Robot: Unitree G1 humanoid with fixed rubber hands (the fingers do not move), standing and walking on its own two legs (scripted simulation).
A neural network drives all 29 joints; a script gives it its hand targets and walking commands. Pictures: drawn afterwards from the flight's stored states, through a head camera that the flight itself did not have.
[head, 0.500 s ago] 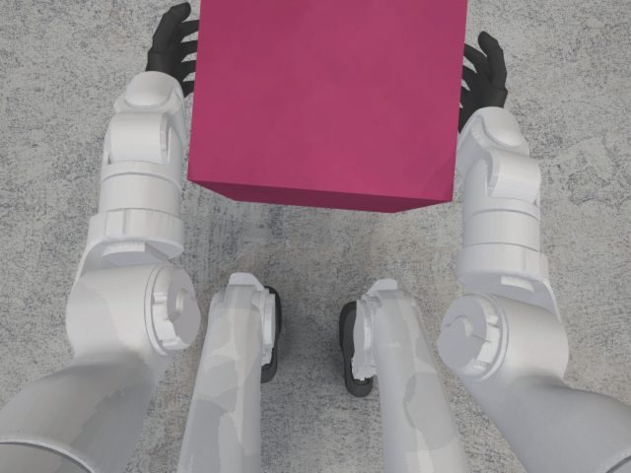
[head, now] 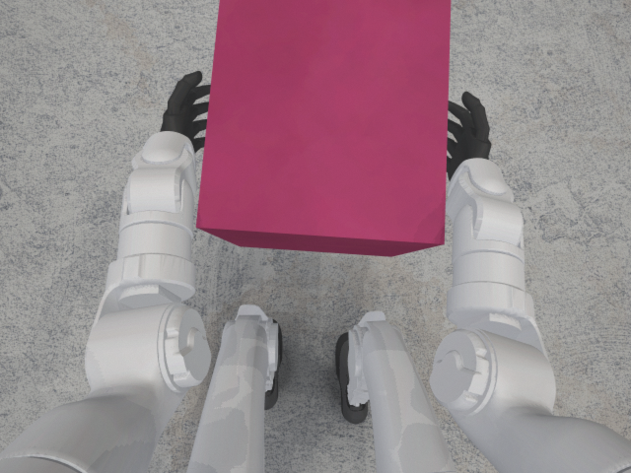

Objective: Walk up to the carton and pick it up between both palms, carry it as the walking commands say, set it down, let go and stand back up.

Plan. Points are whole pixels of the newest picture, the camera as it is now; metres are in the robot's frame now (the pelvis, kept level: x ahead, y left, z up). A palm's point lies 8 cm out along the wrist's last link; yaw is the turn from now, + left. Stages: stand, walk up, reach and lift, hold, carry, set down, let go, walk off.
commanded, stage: reach and lift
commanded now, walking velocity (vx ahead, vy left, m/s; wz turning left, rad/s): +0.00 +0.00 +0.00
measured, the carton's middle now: (324, 147) +0.50 +0.01 -0.12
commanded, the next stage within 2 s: none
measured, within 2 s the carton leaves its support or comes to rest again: neither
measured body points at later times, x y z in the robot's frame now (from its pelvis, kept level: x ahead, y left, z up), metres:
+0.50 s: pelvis +0.02 +0.00 +0.07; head +0.22 +0.02 +0.47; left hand +0.46 +0.18 +0.00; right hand +0.45 -0.17 +0.02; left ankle +0.10 +0.10 -0.55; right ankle +0.07 -0.11 -0.55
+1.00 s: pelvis +0.04 -0.01 +0.13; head +0.19 +0.02 +0.55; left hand +0.44 +0.17 +0.08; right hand +0.42 -0.17 +0.09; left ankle +0.10 +0.10 -0.55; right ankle +0.07 -0.11 -0.55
